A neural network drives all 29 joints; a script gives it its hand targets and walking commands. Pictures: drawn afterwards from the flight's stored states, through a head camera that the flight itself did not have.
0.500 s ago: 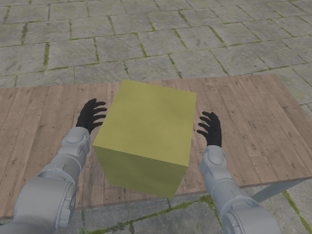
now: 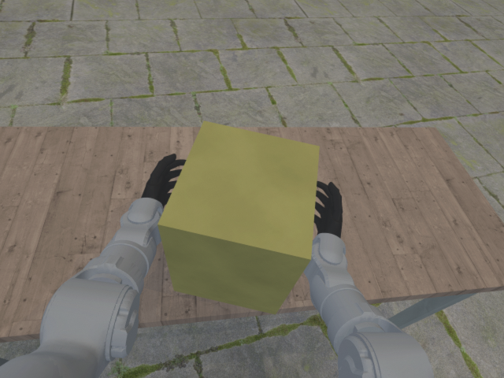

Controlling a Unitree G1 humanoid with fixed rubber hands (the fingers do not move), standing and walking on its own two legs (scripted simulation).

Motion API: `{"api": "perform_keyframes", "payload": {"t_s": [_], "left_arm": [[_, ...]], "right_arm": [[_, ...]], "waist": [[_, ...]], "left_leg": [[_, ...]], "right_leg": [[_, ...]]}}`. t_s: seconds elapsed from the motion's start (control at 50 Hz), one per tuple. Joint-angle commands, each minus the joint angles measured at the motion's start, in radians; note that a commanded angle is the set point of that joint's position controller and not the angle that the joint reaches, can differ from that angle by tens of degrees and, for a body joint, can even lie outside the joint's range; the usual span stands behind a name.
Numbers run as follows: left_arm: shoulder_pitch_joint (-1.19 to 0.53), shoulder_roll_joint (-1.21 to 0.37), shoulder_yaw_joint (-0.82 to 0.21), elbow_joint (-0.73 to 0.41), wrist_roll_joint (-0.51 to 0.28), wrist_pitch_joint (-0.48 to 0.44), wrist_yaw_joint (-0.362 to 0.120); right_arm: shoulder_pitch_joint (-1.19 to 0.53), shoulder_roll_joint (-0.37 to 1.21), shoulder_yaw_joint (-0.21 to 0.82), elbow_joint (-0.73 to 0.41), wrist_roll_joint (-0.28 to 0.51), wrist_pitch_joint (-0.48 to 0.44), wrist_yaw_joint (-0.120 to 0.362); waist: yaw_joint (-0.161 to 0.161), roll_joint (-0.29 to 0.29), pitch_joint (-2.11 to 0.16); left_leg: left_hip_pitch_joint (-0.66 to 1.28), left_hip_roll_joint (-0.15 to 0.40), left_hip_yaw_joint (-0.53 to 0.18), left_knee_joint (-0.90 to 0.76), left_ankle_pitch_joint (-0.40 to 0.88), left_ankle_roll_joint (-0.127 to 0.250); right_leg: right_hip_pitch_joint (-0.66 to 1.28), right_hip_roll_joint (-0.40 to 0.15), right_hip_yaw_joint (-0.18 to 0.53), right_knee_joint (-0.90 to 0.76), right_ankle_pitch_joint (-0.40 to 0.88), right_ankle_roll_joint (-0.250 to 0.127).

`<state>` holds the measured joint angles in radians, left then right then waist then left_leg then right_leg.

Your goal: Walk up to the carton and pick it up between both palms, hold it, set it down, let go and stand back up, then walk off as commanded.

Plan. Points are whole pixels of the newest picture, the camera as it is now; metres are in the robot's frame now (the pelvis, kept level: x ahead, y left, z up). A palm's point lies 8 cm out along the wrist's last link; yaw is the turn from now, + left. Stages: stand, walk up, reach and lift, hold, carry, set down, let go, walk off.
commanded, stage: reach and lift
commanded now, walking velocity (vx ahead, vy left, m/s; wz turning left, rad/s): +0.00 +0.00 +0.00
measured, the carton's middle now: (241, 223) +0.38 -0.06 -0.01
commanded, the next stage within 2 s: none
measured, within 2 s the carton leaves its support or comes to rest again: leaves its support in 1.10 s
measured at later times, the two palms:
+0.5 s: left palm (156, 199) +0.43 +0.09 +0.03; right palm (326, 230) +0.33 -0.19 +0.02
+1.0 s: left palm (154, 200) +0.42 +0.09 +0.03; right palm (325, 233) +0.33 -0.19 +0.02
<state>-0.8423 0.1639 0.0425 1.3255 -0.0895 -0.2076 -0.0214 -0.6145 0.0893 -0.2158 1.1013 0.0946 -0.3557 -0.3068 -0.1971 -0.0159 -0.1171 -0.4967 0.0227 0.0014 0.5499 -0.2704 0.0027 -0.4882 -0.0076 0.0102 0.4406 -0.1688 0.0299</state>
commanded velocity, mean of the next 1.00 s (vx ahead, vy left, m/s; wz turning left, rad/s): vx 0.00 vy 0.00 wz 0.00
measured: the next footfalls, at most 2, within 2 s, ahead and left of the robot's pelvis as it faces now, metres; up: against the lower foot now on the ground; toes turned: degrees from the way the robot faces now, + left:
none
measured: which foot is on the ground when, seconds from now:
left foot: down 0.00-1.00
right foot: down 0.00-1.00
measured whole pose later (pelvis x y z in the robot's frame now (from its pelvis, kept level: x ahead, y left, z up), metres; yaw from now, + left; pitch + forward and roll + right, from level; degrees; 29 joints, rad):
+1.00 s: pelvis -0.01 +0.00 +0.00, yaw +0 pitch +12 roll -2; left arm -0.87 0.12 0.28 1.38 0.20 -0.34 -0.07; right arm -0.62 0.16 -0.55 1.10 -0.22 -0.53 -0.23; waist -0.15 0.01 -0.09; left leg -0.50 0.02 0.00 0.55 -0.26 0.00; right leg -0.49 -0.01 0.01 0.44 -0.16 0.03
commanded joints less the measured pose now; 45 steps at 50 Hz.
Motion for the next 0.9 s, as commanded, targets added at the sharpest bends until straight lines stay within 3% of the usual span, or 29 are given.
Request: {"api": "perform_keyframes", "payload": {"t_s": [0.0,0.04,0.06,0.08,0.1,0.12,0.16,0.18,0.2,0.24,0.26,0.28,0.34,0.36,0.38,0.42,0.44,0.46,0.5,0.52,0.54,0.58,0.62,0.66,0.72,0.74,0.76,0.8,0.88], "left_arm": [[-0.481,-0.053,0.007,-0.246,0.153,-0.045,0.002],[-0.552,-0.037,0.042,-0.327,0.163,-0.067,0.004],[-0.570,-0.075,0.011,-0.308,0.153,-0.078,0.006],[-0.529,-0.082,0.019,-0.256,0.163,-0.067,0.002],[-0.495,-0.069,0.079,-0.214,0.191,-0.064,-0.007],[-0.521,-0.071,0.078,-0.238,0.204,-0.066,-0.005],[-0.484,-0.073,0.103,-0.202,0.212,-0.071,-0.020],[-0.500,-0.107,0.068,-0.225,0.205,-0.073,-0.029],[-0.487,-0.099,0.118,-0.163,0.221,-0.077,-0.043],[-0.486,-0.098,0.137,-0.187,0.263,-0.085,-0.047],[-0.456,-0.116,0.151,-0.192,0.280,-0.096,-0.048],[-0.523,-0.109,0.167,-0.198,0.284,-0.108,-0.061],[-0.527,-0.178,0.137,-0.190,0.311,-0.107,-0.063],[-0.570,-0.162,0.174,-0.171,0.324,-0.110,-0.062],[-0.499,-0.175,0.201,-0.120,0.347,-0.104,-0.062],[-0.537,-0.196,0.201,-0.123,0.357,-0.109,-0.069],[-0.529,-0.225,0.183,-0.140,0.354,-0.119,-0.069],[-0.527,-0.260,0.153,-0.157,0.357,-0.122,-0.066],[-0.489,-0.351,0.156,-0.098,0.370,-0.134,-0.090],[-0.509,-0.423,0.143,-0.079,0.402,-0.129,-0.112],[-0.536,-0.454,0.144,-0.066,0.414,-0.140,-0.122],[-0.559,-0.560,0.138,-0.022,0.459,-0.141,-0.158],[-0.542,-0.600,0.149,-0.045,0.460,-0.169,-0.152],[-0.507,-0.591,0.141,0.025,0.473,-0.167,-0.157],[-0.518,-0.599,0.144,0.026,0.477,-0.176,-0.158],[-0.478,-0.596,0.163,0.042,0.474,-0.183,-0.162],[-0.496,-0.566,0.182,0.064,0.483,-0.185,-0.174],[-0.544,-0.585,0.134,-0.001,0.461,-0.203,-0.169],[-0.566,-0.619,0.102,-0.039,0.451,-0.237,-0.142]], "right_arm": [[-0.429,0.005,-0.024,-0.084,-0.152,-0.084,0.001],[-0.514,-0.001,-0.041,-0.136,-0.160,-0.103,0.015],[-0.505,0.013,-0.053,-0.129,-0.176,-0.106,0.021],[-0.480,0.016,-0.042,-0.104,-0.185,-0.104,0.021],[-0.485,0.054,-0.026,-0.124,-0.193,-0.099,0.028],[-0.453,0.038,-0.052,-0.091,-0.196,-0.107,0.021],[-0.455,0.057,-0.030,-0.109,-0.213,-0.109,0.035],[-0.449,0.067,-0.049,-0.093,-0.227,-0.124,0.027],[-0.481,0.107,-0.039,-0.101,-0.251,-0.115,0.047],[-0.459,0.105,-0.064,-0.112,-0.280,-0.130,0.042],[-0.431,0.113,-0.088,-0.085,-0.300,-0.132,0.042],[-0.470,0.145,-0.072,-0.077,-0.300,-0.132,0.056],[-0.466,0.168,-0.114,-0.051,-0.341,-0.143,0.062],[-0.534,0.174,-0.139,-0.082,-0.394,-0.138,0.075],[-0.470,0.203,-0.113,-0.077,-0.387,-0.140,0.079],[-0.511,0.238,-0.126,-0.054,-0.410,-0.142,0.099],[-0.498,0.242,-0.146,-0.057,-0.427,-0.146,0.096],[-0.506,0.242,-0.132,-0.044,-0.415,-0.154,0.106],[-0.483,0.329,-0.115,-0.057,-0.458,-0.167,0.124],[-0.476,0.397,-0.123,-0.026,-0.493,-0.174,0.137],[-0.547,0.414,-0.108,-0.065,-0.511,-0.180,0.157],[-0.499,0.542,-0.104,0.034,-0.563,-0.169,0.178],[-0.514,0.570,-0.071,-0.033,-0.564,-0.196,0.209],[-0.527,0.553,-0.083,-0.026,-0.576,-0.205,0.210],[-0.517,0.556,-0.092,-0.006,-0.571,-0.208,0.214],[-0.493,0.574,-0.052,-0.001,-0.577,-0.211,0.212],[-0.496,0.585,-0.055,0.005,-0.577,-0.207,0.209],[-0.504,0.583,-0.055,0.015,-0.570,-0.211,0.204],[-0.552,0.572,-0.033,-0.004,-0.582,-0.254,0.208]], "waist": [[-0.035,0.167,-0.515],[-0.001,0.192,-0.596],[-0.040,0.184,-0.617],[-0.048,0.141,-0.534],[0.018,0.117,-0.514],[-0.022,0.138,-0.533],[0.008,0.101,-0.517],[-0.040,0.108,-0.509],[0.005,0.069,-0.466],[-0.009,0.092,-0.491],[-0.028,0.048,-0.454],[0.005,0.072,-0.457],[-0.029,0.121,-0.442],[0.005,0.074,-0.450],[0.036,0.089,-0.416],[0.019,0.072,-0.402],[-0.016,0.085,-0.427],[0.010,0.153,-0.465],[0.019,0.107,-0.454],[-0.011,0.116,-0.410],[0.013,0.109,-0.438],[0.000,0.141,-0.383],[0.070,0.154,-0.463],[0.031,0.120,-0.444],[0.034,0.140,-0.439],[0.065,0.072,-0.398],[0.058,0.059,-0.379],[0.030,0.083,-0.457],[0.057,0.107,-0.549]], "left_leg": [[0.279,-0.012,0.004,0.077,0.436,-0.073],[0.285,-0.010,0.010,0.084,0.482,-0.082],[0.288,-0.013,0.002,0.094,0.459,-0.081],[0.287,-0.007,-0.007,0.076,0.429,-0.075],[0.245,-0.016,0.025,0.073,0.422,-0.066],[0.270,-0.018,0.011,0.072,0.457,-0.068],[0.268,-0.018,0.006,0.065,0.453,-0.065],[0.300,-0.020,0.006,0.065,0.478,-0.071],[0.253,-0.027,0.030,0.058,0.427,-0.055],[0.238,-0.034,0.031,0.038,0.359,-0.047],[0.257,-0.032,0.025,0.031,0.370,-0.046],[0.234,-0.040,0.038,0.024,0.355,-0.035],[0.287,-0.034,0.034,0.007,0.329,-0.046],[0.243,-0.021,0.030,0.000,0.277,-0.035],[0.260,-0.027,0.040,0.003,0.343,-0.043],[0.245,-0.031,0.044,-0.003,0.335,-0.039],[0.280,-0.031,0.035,-0.010,0.333,-0.045],[0.321,-0.024,0.028,-0.002,0.373,-0.066],[0.297,-0.035,0.039,0.005,0.398,-0.054],[0.309,-0.034,0.036,-0.001,0.431,-0.061],[0.322,-0.030,0.035,0.000,0.424,-0.060],[0.316,-0.036,0.042,-0.012,0.412,-0.064],[0.354,-0.018,0.041,-0.009,0.453,-0.077],[0.354,-0.018,0.030,-0.004,0.506,-0.084],[0.369,-0.015,0.026,-0.010,0.484,-0.077],[0.343,-0.020,0.037,-0.015,0.471,-0.070],[0.266,-0.032,0.052,-0.026,0.411,-0.057],[0.299,-0.025,0.029,-0.036,0.426,-0.059],[0.339,-0.012,0.036,-0.023,0.496,-0.080]], "right_leg": [[0.103,0.075,-0.097,0.014,0.402,-0.016],[0.093,0.071,-0.106,0.030,0.403,-0.020],[0.059,0.079,-0.113,0.027,0.386,-0.025],[0.067,0.083,-0.114,0.015,0.364,-0.023],[0.104,0.067,-0.102,0.014,0.372,-0.016],[0.122,0.072,-0.107,0.006,0.415,-0.025],[0.144,0.067,-0.097,0.005,0.387,-0.014],[0.144,0.076,-0.118,-0.006,0.430,-0.009],[0.163,0.062,-0.106,-0.002,0.402,-0.003],[0.187,0.054,-0.099,-0.009,0.397,-0.003],[0.207,0.062,-0.102,-0.011,0.436,0.002],[0.238,0.046,-0.091,-0.011,0.432,0.006],[0.159,0.056,-0.125,-0.036,0.329,-0.007],[0.153,0.056,-0.132,-0.024,0.275,-0.010],[0.194,0.048,-0.124,-0.032,0.317,-0.011],[0.214,0.050,-0.129,-0.025,0.324,-0.005],[0.193,0.058,-0.133,-0.037,0.319,-0.010],[0.157,0.058,-0.136,-0.049,0.297,-0.025],[0.171,0.053,-0.134,-0.054,0.334,-0.018],[0.198,0.054,-0.141,-0.058,0.367,-0.018],[0.187,0.058,-0.149,-0.051,0.340,-0.019],[0.222,0.045,-0.145,-0.071,0.350,-0.025],[0.207,0.052,-0.146,-0.070,0.320,-0.035],[0.227,0.058,-0.155,-0.071,0.411,-0.024],[0.216,0.058,-0.146,-0.085,0.366,-0.026],[0.242,0.057,-0.146,-0.081,0.407,-0.020],[0.298,0.046,-0.134,-0.057,0.440,-0.007],[0.274,0.050,-0.137,-0.062,0.444,-0.014],[0.240,0.068,-0.148,-0.073,0.412,-0.023]]}}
